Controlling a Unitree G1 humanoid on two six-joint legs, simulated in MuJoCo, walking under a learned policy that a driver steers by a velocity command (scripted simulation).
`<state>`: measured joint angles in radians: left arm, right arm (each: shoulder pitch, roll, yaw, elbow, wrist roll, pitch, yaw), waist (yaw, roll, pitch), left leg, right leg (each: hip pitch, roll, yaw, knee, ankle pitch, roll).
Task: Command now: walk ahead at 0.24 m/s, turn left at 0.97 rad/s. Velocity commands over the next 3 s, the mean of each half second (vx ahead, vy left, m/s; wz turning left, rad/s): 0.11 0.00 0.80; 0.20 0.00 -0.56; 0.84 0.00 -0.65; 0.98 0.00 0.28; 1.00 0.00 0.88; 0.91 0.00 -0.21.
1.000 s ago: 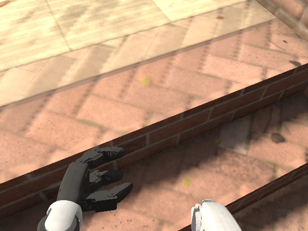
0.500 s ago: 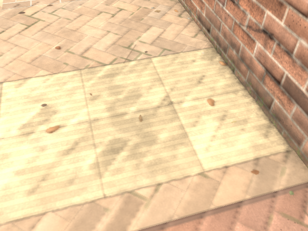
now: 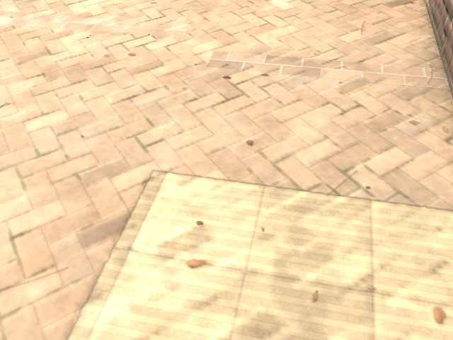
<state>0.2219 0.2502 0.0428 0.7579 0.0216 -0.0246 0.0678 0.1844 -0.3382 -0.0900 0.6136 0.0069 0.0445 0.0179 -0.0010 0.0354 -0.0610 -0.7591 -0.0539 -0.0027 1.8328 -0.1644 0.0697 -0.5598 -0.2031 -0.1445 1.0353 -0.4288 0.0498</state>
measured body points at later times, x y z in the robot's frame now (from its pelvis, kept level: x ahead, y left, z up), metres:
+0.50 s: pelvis +0.11 +0.02 +0.07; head +0.11 +0.06 +0.51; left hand +0.21 +0.32 -0.04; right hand +0.34 -0.14 +0.00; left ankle +0.15 +0.10 -0.67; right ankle +0.16 -0.15 -0.55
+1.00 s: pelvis +0.23 -0.04 +0.06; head +0.22 -0.08 +0.51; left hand +0.23 +0.23 -0.04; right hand +0.43 -0.29 -0.03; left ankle +0.21 +0.11 -0.58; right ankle +0.16 -0.13 -0.67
